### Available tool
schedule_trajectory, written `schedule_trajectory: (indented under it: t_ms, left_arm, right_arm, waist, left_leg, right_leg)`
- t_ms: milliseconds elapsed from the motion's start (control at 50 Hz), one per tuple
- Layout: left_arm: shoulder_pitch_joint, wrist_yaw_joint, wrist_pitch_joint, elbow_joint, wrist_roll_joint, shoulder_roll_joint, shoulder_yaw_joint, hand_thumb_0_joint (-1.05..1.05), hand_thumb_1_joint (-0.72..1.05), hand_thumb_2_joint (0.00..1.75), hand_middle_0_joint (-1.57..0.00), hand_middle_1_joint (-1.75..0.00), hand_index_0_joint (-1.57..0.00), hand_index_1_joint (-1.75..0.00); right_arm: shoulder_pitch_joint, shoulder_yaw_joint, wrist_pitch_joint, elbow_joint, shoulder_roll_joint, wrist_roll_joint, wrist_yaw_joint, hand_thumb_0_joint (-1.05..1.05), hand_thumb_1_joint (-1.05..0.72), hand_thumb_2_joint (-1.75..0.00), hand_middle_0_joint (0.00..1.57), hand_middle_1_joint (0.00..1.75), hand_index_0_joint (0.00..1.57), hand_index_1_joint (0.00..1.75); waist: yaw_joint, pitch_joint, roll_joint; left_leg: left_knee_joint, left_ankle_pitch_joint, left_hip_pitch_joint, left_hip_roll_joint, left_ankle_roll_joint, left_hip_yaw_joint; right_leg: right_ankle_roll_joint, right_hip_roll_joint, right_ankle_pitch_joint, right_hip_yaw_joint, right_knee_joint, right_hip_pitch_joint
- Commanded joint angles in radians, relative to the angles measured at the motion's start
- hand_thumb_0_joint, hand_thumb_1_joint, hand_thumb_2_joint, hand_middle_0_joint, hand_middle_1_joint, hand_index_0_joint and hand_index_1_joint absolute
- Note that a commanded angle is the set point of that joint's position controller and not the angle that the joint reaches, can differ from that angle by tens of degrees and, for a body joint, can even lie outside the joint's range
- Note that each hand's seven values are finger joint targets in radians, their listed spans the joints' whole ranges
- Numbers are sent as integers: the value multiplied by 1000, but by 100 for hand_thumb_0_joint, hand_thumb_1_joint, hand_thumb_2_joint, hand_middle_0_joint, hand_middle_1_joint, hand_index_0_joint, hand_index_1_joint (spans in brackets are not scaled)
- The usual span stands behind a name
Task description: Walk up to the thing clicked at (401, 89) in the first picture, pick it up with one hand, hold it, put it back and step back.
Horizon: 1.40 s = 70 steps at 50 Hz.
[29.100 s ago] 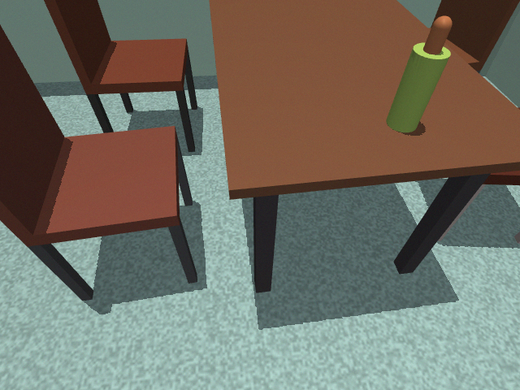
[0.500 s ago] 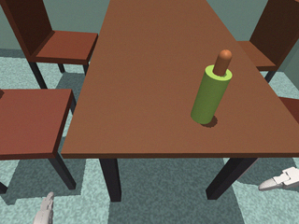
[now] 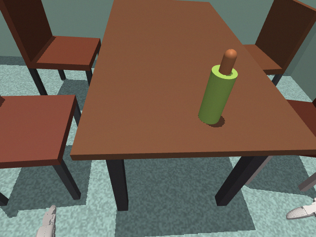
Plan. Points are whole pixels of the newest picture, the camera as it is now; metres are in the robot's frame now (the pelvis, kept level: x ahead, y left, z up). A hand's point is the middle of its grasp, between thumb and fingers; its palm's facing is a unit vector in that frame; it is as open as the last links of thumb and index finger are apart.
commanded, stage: home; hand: right
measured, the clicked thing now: (218, 88) +0.53 -0.21 +0.10
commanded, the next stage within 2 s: none
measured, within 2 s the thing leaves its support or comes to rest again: neither
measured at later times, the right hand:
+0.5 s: hand (250, 211) +0.19 -0.23 -0.01, palm faces +0.19 +0.94 -0.28, open 17.5 cm
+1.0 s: hand (220, 212) +0.22 -0.18 -0.10, palm faces +0.07 +0.97 -0.23, open 17.4 cm
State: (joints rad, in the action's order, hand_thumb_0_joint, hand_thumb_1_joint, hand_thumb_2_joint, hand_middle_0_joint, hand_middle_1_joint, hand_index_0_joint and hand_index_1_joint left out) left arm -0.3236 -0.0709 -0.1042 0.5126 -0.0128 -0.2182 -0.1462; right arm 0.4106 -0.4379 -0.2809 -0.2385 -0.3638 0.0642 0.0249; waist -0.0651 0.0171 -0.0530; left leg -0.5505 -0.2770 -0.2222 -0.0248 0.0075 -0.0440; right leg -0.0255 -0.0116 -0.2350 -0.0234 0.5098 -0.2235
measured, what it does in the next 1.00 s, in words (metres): stands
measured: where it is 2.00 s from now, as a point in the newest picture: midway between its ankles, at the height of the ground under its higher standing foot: outside the picture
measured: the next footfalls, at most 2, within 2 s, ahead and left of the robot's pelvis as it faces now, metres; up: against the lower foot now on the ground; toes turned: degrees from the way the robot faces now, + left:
none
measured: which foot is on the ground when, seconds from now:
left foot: down 0.00-1.00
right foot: down 0.00-1.00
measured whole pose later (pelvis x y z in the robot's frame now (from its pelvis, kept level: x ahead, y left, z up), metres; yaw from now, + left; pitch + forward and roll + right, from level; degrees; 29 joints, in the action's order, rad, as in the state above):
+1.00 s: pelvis +0.04 -0.01 +0.00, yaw +2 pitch +1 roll +0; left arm -0.23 -0.05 -0.04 0.68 0.00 -0.21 0.00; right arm 0.22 -0.02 -0.10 0.59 -0.17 0.01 0.08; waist 0.00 0.03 -0.01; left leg -0.49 -0.28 -0.22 -0.01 -0.01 -0.01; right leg -0.01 -0.02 -0.28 0.01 0.49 -0.22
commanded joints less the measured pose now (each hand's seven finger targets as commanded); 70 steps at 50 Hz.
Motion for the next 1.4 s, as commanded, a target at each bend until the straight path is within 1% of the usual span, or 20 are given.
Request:
schedule_trajectory:
  t_ms: [0, 60, 100, 220, 360, 420, 460, 540, 640, 660, 700, 780, 840, 1020, 1080, 1100, 1140, 1180, 1220, 1380]
  left_arm:
    - [94, -5, -70, -136, -9, -125, -54, 0, -53, 5, -5, -5, -5, -5]
    - [97, 7, -78, -147, -12, -94, -7, 0, -53, 5, -6, -5, -5, -5]
    - [123, 6, -87, -157, -14, -104, -7, 0, -37, 21, -12, -18, -13, -18]
    - [170, 13, -86, -118, -8, -17, 105, 0, 11, 60, -15, -21, -15, -21]
    - [142, 5, -87, -42, 2, -145, -12, 0, 67, 80, -18, -27, -18, -27]
    - [180, 4, -86, -52, 1, -96, 40, 0, 88, 90, -20, -29, -20, -30]
    - [204, 3, -76, -46, 0, -48, 88, 0, 89, 90, -20, -29, -20, -30]
    - [234, 0, -74, -23, -2, -36, 118, 0, 90, 90, -20, -30, -20, -30]
    - [207, -2, -57, -9, 1, -62, 116, 0, 90, 90, -20, -30, -20, -30]
    - [157, -1, -44, 64, 18, -131, 96, 0, 90, 90, -20, -30, -20, -30]
    - [182, 2, -37, 41, 16, -99, 116, 0, 90, 90, -20, -30, -20, -30]
    - [180, 8, -16, 35, 14, -105, 116, 0, 90, 90, -20, -30, -20, -30]
    - [184, 11, -5, 31, 11, -105, 112, 0, 90, 90, -20, -30, -20, -30]
    - [177, 11, 38, 29, 4, -113, 101, 0, 90, 90, -20, -30, -20, -30]
    - [171, 11, 45, 34, 2, -120, 100, 0, 90, 90, -20, -30, -20, -30]
    - [133, 32, 54, 132, 66, -268, 62, 0, 90, 90, -20, -30, -20, -30]
    - [99, 45, 64, 160, 58, -255, 67, 0, 90, 90, -20, -30, -20, -30]
    - [123, 53, 67, 193, 46, -256, 77, 0, 90, 90, -20, -30, -20, -30]
    - [165, 61, 74, 232, 41, -260, 85, 0, 90, 90, -20, -30, -20, -30]
    - [208, 71, 87, 383, 41, -298, 106, 0, 90, 90, -20, -30, -20, -30]
  right_arm:
    - [-70, -127, -74, -77, -203, 10, 19, 0, 54, -5, 5, 6, 5, 6]
    - [-44, -64, -87, -77, -165, 7, 8, 0, 51, -6, 5, 6, 5, 6]
    - [-73, -33, -91, -103, -158, 3, 7, 0, 56, -5, 5, 5, 5, 5]
    - [-8, 59, -73, -17, -93, -10, 12, 0, 56, -5, 5, 5, 5, 5]
    - [18, 168, -15, 120, -37, -30, 10, 0, 55, -5, 5, 5, 5, 5]
    - [-24, 233, 17, 214, 5, -38, 12, 0, 59, -3, 5, 5, 5, 5]
    - [-55, 277, 32, 279, 24, -44, 12, 0, 58, -4, 5, 5, 5, 5]
    - [-155, 374, 60, 444, 84, -52, 9, 0, 55, -5, 5, 5, 5, 5]
    - [-201, 354, 97, 595, 27, -57, 20, 0, 52, -7, 6, 6, 6, 6]
    - [-228, 242, 87, 554, -29, -59, 54, 0, 57, -4, 5, 5, 5, 5]
    - [-231, 376, 101, 638, 80, -62, 46, 0, 54, -6, 5, 5, 5, 5]
    - [-238, 347, 114, 662, 59, -61, 65, 0, 55, -5, 5, 5, 5, 5]
    - [-244, 385, 124, 681, 102, -57, 65, 0, 56, -5, 5, 5, 5, 5]
    - [-269, 394, 135, 687, 99, -57, 71, 0, 55, -5, 5, 5, 5, 5]
    - [-275, 368, 142, 682, 71, -58, 80, 0, 58, -4, 5, 5, 5, 5]
    - [-167, 338, 171, 850, -174, -118, 50, 0, 60, -3, 5, 5, 5, 5]
    - [-159, 341, 190, 880, -151, -103, 29, 0, 56, -5, 5, 5, 5, 5]
    - [-199, 368, 196, 915, -117, -90, 15, 0, 57, -4, 5, 5, 5, 5]
    - [-252, 386, 201, 965, -119, -92, 7, 0, 58, -4, 5, 5, 5, 5]
    - [-288, 406, 221, 1137, -185, -85, -2, 0, 57, -4, 5, 5, 5, 5]
  waist:
    - [-3, 31, 60]
    - [1, -2, 59]
    - [9, -10, 19]
    - [1, -23, -4]
    - [61, -78, 16]
    - [61, -83, 70]
    - [59, -87, 75]
    - [79, -64, 61]
    - [64, -124, 31]
    - [29, -148, -5]
    - [70, -96, 3]
    - [51, -143, 14]
    - [63, -103, 47]
    - [58, -123, 96]
    - [54, -131, 68]
    - [65, -176, 18]
    - [68, -231, 27]
    - [73, -201, 47]
    - [82, -92, 70]
    - [76, -24, 84]
  left_leg:
    - [200, -107, -36, -14, -10, 16]
    - [178, -11, 7, 2, -9, -7]
    - [174, 2, 9, 10, -4, -12]
    - [172, 61, 54, 16, -1, -17]
    - [155, 137, 39, 28, 0, -33]
    - [152, 194, 49, 25, -7, -35]
    - [156, 211, 52, 15, -10, -21]
    - [151, 161, 16, 17, -6, -18]
    - [135, 231, 55, 11, -8, -9]
    - [124, 231, 75, 20, 0, 0]
    - [124, 222, 49, 23, 0, 0]
    - [114, 271, 76, 24, 0, -1]
    - [120, 255, 50, 28, -2, -5]
    - [121, 259, 55, 27, -9, 3]
    - [114, 271, 62, 27, -4, 3]
    - [47, 536, 116, -98, 18, 99]
    - [26, 625, 127, -102, 31, 93]
    - [55, 537, 83, -93, 26, 90]
    - [115, 346, 36, -87, 22, 97]
    - [202, 245, 35, -94, 15, 120]
  right_leg:
    - [40, 34, -57, 55, -118, -3]
    - [41, 31, 7, 57, -128, 13]
    - [40, 26, 3, 56, -145, 22]
    - [38, 24, 54, 56, -149, 15]
    - [34, 7, 117, 43, -144, 77]
    - [38, 6, 176, 40, -127, 79]
    - [41, 17, 184, 50, -113, 75]
    - [40, 13, 124, 52, -119, 50]
    - [34, 20, 187, 59, -98, 52]
    - [29, 24, 188, 59, -86, 47]
    - [29, 21, 173, 65, -84, 30]
    - [30, 20, 220, 67, -76, 43]
    - [34, 15, 200, 67, -79, 34]
    - [38, 16, 206, 74, -74, 45]
    - [34, 14, 220, 73, -78, 50]
    - [49, -78, 399, -15, 1, 43]
    - [52, -84, 470, -17, 18, 106]
    - [50, -88, 406, -22, -4, 120]
    - [46, -85, 234, -31, -56, 68]
    - [49, -85, 147, -42, -144, 95]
